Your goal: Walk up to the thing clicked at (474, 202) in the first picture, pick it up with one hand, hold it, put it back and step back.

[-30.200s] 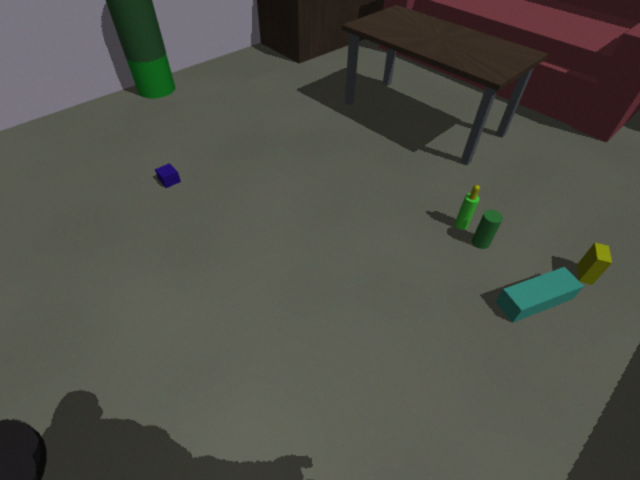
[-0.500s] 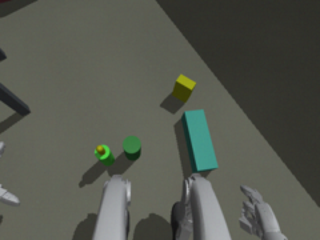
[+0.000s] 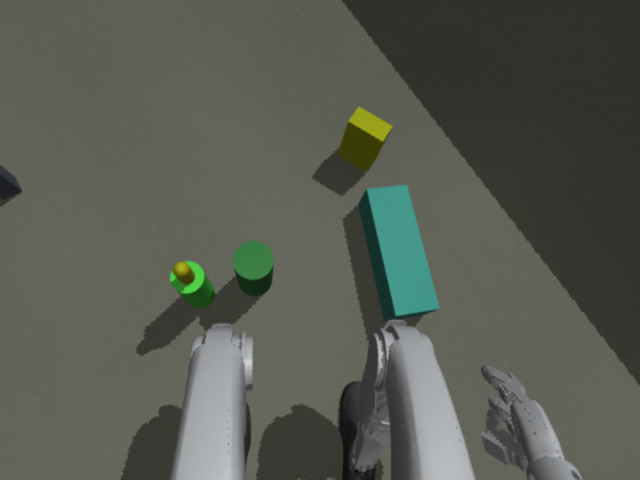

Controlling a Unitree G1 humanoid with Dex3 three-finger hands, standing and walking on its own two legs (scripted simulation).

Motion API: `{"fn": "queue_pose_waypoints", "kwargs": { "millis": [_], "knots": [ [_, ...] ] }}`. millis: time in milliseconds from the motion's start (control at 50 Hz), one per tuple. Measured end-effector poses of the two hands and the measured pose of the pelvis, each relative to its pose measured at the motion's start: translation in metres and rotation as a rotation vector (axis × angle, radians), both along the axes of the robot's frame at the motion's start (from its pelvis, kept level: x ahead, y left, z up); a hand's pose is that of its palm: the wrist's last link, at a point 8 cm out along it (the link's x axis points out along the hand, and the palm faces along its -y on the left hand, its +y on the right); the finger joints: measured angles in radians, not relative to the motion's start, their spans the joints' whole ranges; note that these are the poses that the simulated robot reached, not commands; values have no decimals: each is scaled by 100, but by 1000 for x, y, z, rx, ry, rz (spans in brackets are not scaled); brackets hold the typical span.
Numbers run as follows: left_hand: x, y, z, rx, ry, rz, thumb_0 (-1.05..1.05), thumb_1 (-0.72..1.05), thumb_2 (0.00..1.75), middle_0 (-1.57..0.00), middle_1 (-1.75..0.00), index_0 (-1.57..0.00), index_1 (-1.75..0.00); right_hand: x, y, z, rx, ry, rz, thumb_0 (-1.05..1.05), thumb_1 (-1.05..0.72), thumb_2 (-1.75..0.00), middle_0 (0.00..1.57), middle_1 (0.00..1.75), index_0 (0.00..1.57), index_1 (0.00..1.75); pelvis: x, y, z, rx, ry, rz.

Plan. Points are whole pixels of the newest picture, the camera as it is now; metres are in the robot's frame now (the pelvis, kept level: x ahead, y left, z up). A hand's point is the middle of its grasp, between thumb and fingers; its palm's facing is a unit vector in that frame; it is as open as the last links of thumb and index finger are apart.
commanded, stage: go down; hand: left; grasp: from the side
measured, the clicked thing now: (192, 283) +0.41 +0.22 -0.35
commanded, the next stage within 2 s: approach in 0.94 s
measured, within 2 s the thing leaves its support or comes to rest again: neither
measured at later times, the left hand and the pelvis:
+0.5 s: hand out of the picture +0.33 +0.39 -0.05, palm faces +0.11 -0.98 -0.13, open 17.6 cm; pelvis -0.01 +0.00 -0.04, yaw +0 degrees
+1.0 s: hand out of the picture +0.34 +0.40 -0.07, palm faces +0.11 -0.99 -0.12, open 17.6 cm; pelvis -0.01 +0.00 -0.06, yaw -1 degrees
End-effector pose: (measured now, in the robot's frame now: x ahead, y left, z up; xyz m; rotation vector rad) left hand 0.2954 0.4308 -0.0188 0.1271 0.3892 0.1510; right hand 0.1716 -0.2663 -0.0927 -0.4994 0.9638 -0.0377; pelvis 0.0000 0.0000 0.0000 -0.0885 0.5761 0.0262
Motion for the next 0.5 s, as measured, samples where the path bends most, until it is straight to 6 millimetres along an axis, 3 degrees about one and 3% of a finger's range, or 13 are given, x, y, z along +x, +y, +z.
{"fn": "queue_pose_waypoints", "kwargs": {
  "millis": [240, 500],
  "knots": [
    [5, 7, -12, -10, -41, -9, -2, -58, 5, -7, -4, -6, -5, 1, 1, -21, -8, -4, 35, 1, -92, -91, 21, 30, 20, 30, -6, 0, -22, -4, -8, 2],
    [11, 11, -21, -10, -65, -20, -2, -58, 6, -6, -4, -5, -5, -16, -5, -36, -23, 41, 26, 1, -92, -91, 21, 30, 20, 30, -9, -1, -37, -7, -8, -1]
  ]
}}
